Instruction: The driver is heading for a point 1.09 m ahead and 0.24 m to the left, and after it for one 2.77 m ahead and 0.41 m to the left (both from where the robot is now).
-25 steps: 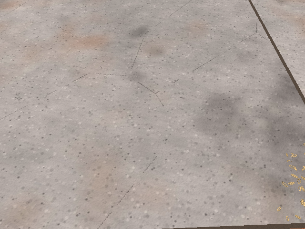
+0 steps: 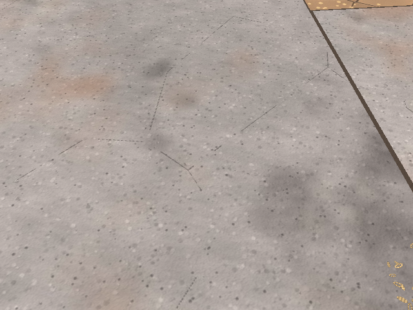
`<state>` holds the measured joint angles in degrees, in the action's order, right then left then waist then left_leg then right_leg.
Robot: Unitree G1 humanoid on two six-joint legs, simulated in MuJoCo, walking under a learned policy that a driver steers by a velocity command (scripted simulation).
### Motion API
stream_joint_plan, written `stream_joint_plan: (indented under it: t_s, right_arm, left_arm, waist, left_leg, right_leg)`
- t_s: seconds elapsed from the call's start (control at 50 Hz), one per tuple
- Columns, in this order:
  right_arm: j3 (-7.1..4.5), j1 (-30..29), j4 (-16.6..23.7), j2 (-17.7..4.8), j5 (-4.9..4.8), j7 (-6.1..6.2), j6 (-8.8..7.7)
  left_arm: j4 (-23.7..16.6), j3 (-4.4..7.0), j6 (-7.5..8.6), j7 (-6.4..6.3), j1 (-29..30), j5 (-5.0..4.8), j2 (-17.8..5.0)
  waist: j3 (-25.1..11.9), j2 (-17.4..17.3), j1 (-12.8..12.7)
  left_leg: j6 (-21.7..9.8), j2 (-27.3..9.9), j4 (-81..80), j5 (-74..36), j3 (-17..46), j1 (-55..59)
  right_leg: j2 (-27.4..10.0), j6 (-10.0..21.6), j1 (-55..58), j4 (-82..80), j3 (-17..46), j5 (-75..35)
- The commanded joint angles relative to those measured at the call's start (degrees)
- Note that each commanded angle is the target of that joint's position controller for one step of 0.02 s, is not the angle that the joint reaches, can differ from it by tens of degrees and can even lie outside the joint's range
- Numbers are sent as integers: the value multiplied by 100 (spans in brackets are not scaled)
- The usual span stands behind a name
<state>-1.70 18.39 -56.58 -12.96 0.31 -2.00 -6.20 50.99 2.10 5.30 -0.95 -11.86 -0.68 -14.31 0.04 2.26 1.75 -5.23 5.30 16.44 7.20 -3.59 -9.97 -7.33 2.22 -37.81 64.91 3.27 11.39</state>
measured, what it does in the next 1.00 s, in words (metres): walks ahead: right foot, then left foot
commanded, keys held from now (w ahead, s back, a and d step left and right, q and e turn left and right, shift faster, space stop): w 1.00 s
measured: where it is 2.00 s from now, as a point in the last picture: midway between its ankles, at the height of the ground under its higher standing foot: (198, 187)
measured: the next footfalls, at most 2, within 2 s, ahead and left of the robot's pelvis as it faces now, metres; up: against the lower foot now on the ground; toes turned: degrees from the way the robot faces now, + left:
right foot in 0.30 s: +0.33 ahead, -0.17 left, +0.00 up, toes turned -2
left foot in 0.86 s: +0.65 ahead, +0.07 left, +0.00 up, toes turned +3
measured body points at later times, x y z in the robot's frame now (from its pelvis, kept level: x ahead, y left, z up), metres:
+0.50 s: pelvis +0.27 -0.08 +0.00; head +0.29 -0.10 +0.45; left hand +0.32 +0.18 -0.12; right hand +0.37 -0.35 -0.14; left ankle +0.28 +0.08 -0.66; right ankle +0.29 -0.17 -0.74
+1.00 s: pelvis +0.55 -0.01 -0.01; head +0.57 +0.00 +0.44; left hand +0.58 +0.25 -0.15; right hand +0.66 -0.27 -0.13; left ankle +0.61 +0.07 -0.74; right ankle +0.45 -0.16 -0.65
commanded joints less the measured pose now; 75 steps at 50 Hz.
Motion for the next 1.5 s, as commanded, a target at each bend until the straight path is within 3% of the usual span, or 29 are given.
stream_joint_plan:
  t_s: [0.02,0.2,0.24,0.28,0.3,0.32,0.34,0.36,0.4,0.44,0.64,0.76,0.82,0.86,0.88,0.9,0.92,0.94,0.98,1.04,1.12,1.28,1.34,1.38,1.4,1.42,1.44,1.46,1.5]
  right_arm:
    - [-123,-233,317,-763,-10,115,-101]
    - [-187,619,35,-985,-155,213,91]
    - [-222,559,28,-1055,-159,225,153]
    - [-188,359,86,-990,-120,225,216]
    - [-80,317,231,-750,-28,222,211]
    - [126,940,286,-51,-38,170,76]
    - [48,836,214,-440,-127,150,-75]
    - [-82,309,380,-911,-272,128,-150]
    - [-118,-204,490,-851,-170,192,-116]
    - [-136,-26,453,-620,-130,212,48]
    - [-132,-1627,956,-375,-89,170,122]
    - [-99,-2390,1277,-417,-154,-10,35]
    - [-196,-1915,1208,-644,-151,-58,-18]
    - [-455,-175,685,-1128,-127,10,-13]
    - [-592,725,529,-1698,4,60,10]
    - [-525,833,474,-1538,-57,39,39]
    - [-403,443,521,-1164,-109,32,23]
    - [-335,-62,648,-929,-104,47,21]
    - [-224,-736,731,-586,-9,7,-22]
    - [-220,-583,567,-615,-14,-7,-48]
    - [-283,-125,438,-877,-55,160,-3]
    - [-323,626,250,-931,-169,289,143]
    - [-396,551,285,-1039,-182,342,214]
    - [-394,361,386,-968,-174,341,252]
    - [-310,189,548,-730,-120,315,244]
    - [-185,598,732,-239,-106,304,173]
    - [-150,891,809,-271,-239,287,99]
    - [-304,598,771,-866,-328,297,100]
    - [-357,55,878,-847,-257,309,176]
  left_arm:
    - [-244,73,-20,-37,-190,68,-255]
    - [-759,19,98,210,1400,-60,-257]
    - [-782,62,150,264,1239,-60,-387]
    - [-459,258,186,249,89,-45,-722]
    - [-189,412,196,202,-1094,2,-1179]
    - [-31,554,140,214,-1726,55,-1745]
    - [-49,396,152,236,-1742,65,-1203]
    - [-142,292,167,235,-1196,42,-900]
    - [-331,169,147,276,-275,54,-554]
    - [-257,120,168,316,-162,101,-371]
    - [215,195,88,86,-1052,35,-718]
    - [501,252,-39,28,-1435,-25,-787]
    - [481,307,-109,4,-1204,-31,-919]
    - [383,233,-157,8,-1021,27,-757]
    - [267,77,-88,53,-1537,93,-261]
    - [355,-24,66,101,-1735,22,16]
    - [261,128,185,128,-1270,-133,-573]
    - [91,161,238,122,-755,-208,-732]
    - [51,234,149,34,-492,-65,-655]
    - [61,231,-36,-3,-681,12,-341]
    - [-304,272,-28,-38,268,92,-396]
    - [-751,183,131,158,1761,-29,-314]
    - [-804,235,223,213,1655,-51,-554]
    - [-582,366,268,175,791,-26,-819]
    - [-402,473,300,131,-178,65,-1110]
    - [-316,608,257,84,-999,144,-1651]
    - [-264,537,207,123,-1075,119,-1427]
    - [-386,391,199,121,-666,89,-877]
    - [-448,265,155,134,34,82,-505]
  waist:
    - [316,-450,-265]
    - [465,-532,261]
    - [376,-609,99]
    - [-266,-585,-519]
    - [-1144,-139,-948]
    - [-1870,1377,-775]
    - [-2028,1167,-845]
    - [-1238,785,-716]
    - [-466,74,-379]
    - [-280,273,-110]
    - [291,123,-416]
    - [577,142,-559]
    - [230,300,-204]
    - [-837,144,592]
    - [-1796,-985,550]
    - [-2384,-1861,455]
    - [-1668,-1385,469]
    - [-995,-1020,338]
    - [-327,-553,-74]
    - [-123,-650,-302]
    - [163,-458,-146]
    - [367,-641,298]
    - [286,-792,106]
    - [-149,-831,-352]
    - [-925,-558,-781]
    - [-1890,714,-798]
    - [-2284,1763,-662]
    - [-1437,973,-653]
    - [-430,250,-423]
  left_leg:
    - [-983,-1599,-1170,-354,1189,-605]
    - [-647,-1880,-656,-271,1027,793]
    - [-554,-2008,-330,-568,1103,1029]
    - [-333,-1642,1026,-2182,781,889]
    - [-115,-1273,2742,-1715,422,-45]
    - [322,-244,4947,789,90,-2508]
    - [216,-304,5793,2396,1022,-3204]
    - [89,-640,6016,1979,1047,-3604]
    - [106,-1146,5461,1035,793,-3197]
    - [166,-1332,5010,636,762,-2602]
    - [413,-1181,2345,-1309,472,-3077]
    - [214,-1035,1503,-873,427,-3166]
    - [-10,-743,1305,-316,183,-2136]
    - [-339,-686,1354,-453,210,397]
    - [-1079,-2176,1297,-87,2390,2731]
    - [-1583,-2872,234,655,4596,3471]
    - [-1270,-2667,74,1032,4134,2894]
    - [-1031,-2477,-11,795,3249,2016]
    - [-782,-2013,-397,-18,2141,471]
    - [-878,-1746,-798,-480,1650,-222]
    - [-903,-1675,-965,-797,1499,-9]
    - [-679,-1598,-501,-410,1583,425]
    - [-558,-1772,-64,-465,1927,628]
    - [-375,-1504,749,-1166,1887,460]
    - [-196,-1113,2091,-987,1634,-204]
    - [213,-291,4163,806,905,-2088]
    - [261,-262,5358,2745,1098,-3228]
    - [226,-634,5849,2375,1292,-3590]
    - [239,-1064,5568,1466,1036,-3285]
  right_leg:
    - [-233,-153,-111,-826,6,-910]
    - [189,-82,93,-3308,-242,-1196]
    - [290,80,455,-3546,-303,-741]
    - [623,330,2033,-3781,-568,-549]
    - [-111,698,3760,-3668,250,-645]
    - [-1421,1581,5919,-4164,2820,259]
    - [-1550,1580,5983,-4773,3868,589]
    - [-1384,1281,5285,-4797,3022,408]
    - [-908,1049,3765,-5119,1679,-582]
    - [-570,962,3072,-5460,1041,-970]
    - [-380,898,3282,-5891,88,-1466]
    - [-757,841,4206,-5533,95,-1542]
    - [-781,687,4347,-4869,16,-2977]
    - [-242,390,3488,-2799,-386,-3703]
    - [477,32,1385,-502,-639,-1508]
    - [1135,-95,95,854,-3,2034]
    - [747,43,-495,1386,422,1926]
    - [430,137,-608,1289,233,1425]
    - [-39,131,1,519,113,604]
    - [-140,44,450,-24,22,270]
    - [-73,-231,-203,-1416,-5,-760]
    - [428,-329,299,-3508,-66,-1535]
    - [496,-235,845,-3874,11,-1095]
    - [603,-34,2130,-4100,-134,-792]
    - [53,280,3653,-3881,328,-763]
    - [-1309,900,5894,-3940,2148,-473]
    - [-1911,1357,6273,-4616,3926,465]
    - [-1684,1110,5516,-4738,3284,923]
    - [-1163,765,3898,-5075,1753,317]
Over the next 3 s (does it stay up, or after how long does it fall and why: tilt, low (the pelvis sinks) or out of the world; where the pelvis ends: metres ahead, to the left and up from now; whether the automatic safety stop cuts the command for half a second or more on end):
stays up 1.17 0.18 0.00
